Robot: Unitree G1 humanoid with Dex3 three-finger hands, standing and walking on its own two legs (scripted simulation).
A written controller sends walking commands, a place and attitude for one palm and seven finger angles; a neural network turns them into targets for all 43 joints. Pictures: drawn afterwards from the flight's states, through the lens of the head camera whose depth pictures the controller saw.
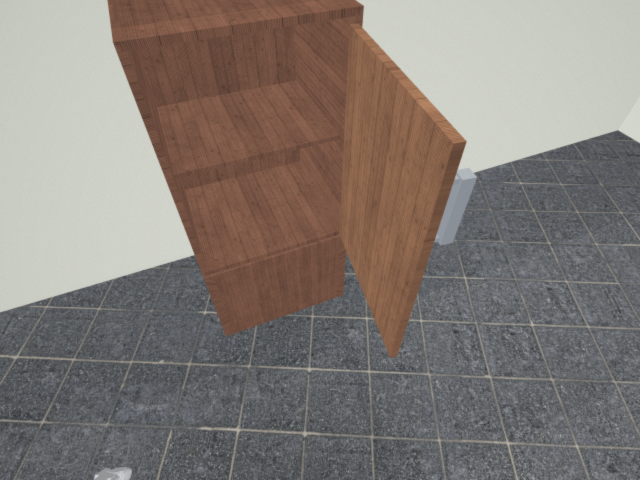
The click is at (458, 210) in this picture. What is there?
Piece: cupboard door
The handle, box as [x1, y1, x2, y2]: [434, 168, 476, 244]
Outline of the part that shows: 469,168 457,170 434,242 437,241 440,244 452,242 476,176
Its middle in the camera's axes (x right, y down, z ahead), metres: +0.20 -0.04 +0.63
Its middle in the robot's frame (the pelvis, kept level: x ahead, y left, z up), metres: +0.52 -0.17 +0.04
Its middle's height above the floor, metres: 0.81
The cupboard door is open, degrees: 83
